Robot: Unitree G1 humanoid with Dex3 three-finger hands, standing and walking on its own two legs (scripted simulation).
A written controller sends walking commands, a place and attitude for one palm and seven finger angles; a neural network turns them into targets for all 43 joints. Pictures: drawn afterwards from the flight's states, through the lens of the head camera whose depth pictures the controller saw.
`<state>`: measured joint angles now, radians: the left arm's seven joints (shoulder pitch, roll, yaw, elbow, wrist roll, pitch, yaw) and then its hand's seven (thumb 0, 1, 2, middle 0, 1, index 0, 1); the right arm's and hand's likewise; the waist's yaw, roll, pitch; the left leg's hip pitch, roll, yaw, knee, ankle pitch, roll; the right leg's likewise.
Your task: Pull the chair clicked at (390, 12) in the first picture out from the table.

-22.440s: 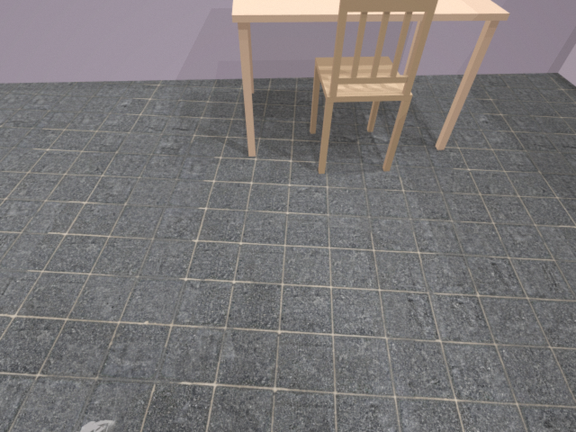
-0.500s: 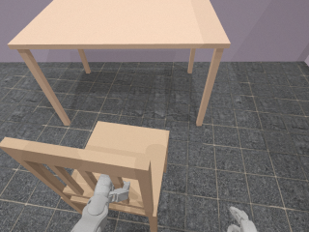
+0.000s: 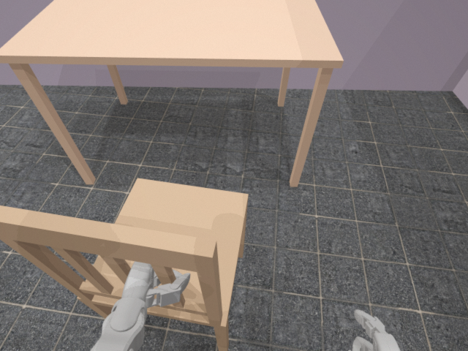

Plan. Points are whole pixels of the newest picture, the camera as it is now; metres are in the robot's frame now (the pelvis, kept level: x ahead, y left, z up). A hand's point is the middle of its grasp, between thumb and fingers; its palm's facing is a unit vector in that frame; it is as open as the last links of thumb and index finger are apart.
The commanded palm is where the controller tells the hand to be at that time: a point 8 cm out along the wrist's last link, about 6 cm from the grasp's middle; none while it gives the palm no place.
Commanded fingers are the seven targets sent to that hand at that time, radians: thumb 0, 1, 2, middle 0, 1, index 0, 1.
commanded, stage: open the thumb and straighten the fingers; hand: left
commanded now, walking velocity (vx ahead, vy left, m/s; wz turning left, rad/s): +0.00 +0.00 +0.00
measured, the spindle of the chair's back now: (127, 276) +0.28 +0.22 -0.09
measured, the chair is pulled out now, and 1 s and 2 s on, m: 0.58 0.58 0.58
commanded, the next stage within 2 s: draw the fingers out of the gap in 0.56 s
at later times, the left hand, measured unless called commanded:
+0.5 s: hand (169, 292) +0.24 +0.12 -0.06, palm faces -0.06 -0.99 -0.14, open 16.6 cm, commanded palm +0.23 +0.17 -0.04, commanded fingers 0.00 -0.55 0.20 0.00 0.00 0.00 0.00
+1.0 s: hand (159, 330) +0.18 +0.13 -0.06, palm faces -0.03 -0.99 -0.14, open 17.5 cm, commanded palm +0.16 +0.18 -0.04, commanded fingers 0.00 -0.55 0.20 0.00 0.00 0.00 0.00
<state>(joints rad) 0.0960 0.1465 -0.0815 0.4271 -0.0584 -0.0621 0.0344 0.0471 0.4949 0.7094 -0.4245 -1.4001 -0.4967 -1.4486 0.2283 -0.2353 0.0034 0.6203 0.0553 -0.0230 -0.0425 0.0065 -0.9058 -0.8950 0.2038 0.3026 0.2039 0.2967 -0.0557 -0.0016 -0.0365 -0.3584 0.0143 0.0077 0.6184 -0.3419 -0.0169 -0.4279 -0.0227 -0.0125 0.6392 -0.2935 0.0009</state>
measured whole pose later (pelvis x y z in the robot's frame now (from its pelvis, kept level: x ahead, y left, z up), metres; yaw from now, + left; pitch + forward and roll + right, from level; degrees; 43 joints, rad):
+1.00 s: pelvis +0.01 +0.00 -0.04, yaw +3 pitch +11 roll -1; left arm 0.51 0.19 -0.13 -0.15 -0.04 0.18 0.03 -0.01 -0.53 0.21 0.00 0.00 -0.01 0.00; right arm 0.28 -0.24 0.02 0.46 0.03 -0.11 -0.09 0.01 -0.91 -0.90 0.20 0.30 0.20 0.30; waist -0.05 0.05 -0.15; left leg -0.66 0.00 -0.05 0.97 -0.51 -0.01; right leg -0.68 -0.04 -0.07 0.95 -0.46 0.00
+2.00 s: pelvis -0.01 +0.02 -0.06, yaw +2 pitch +11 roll -2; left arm 0.78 0.24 0.04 -0.48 -0.23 -0.20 -0.13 -0.01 -0.54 0.21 0.00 0.00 0.00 0.00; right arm 0.24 -0.17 0.00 0.45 0.08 -0.12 -0.08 0.01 -0.91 -0.90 0.20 0.30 0.20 0.30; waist 0.01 0.06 -0.16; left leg -0.76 0.01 -0.05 1.13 -0.57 0.00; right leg -0.77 -0.04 -0.06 1.07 -0.49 0.02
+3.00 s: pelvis +0.03 +0.00 +0.01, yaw +1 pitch -3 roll +0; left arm 0.50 0.34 0.33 -0.42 -0.07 -0.03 0.15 0.02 0.86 0.89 -0.20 -0.30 -0.21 -0.30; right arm 0.20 -0.23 -0.01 0.65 0.02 -0.13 -0.09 0.01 -0.91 -0.90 0.20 0.30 0.20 0.30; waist 0.05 0.08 0.01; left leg -0.09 0.02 -0.01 0.46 -0.33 -0.01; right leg -0.14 -0.02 -0.04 0.47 -0.28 0.01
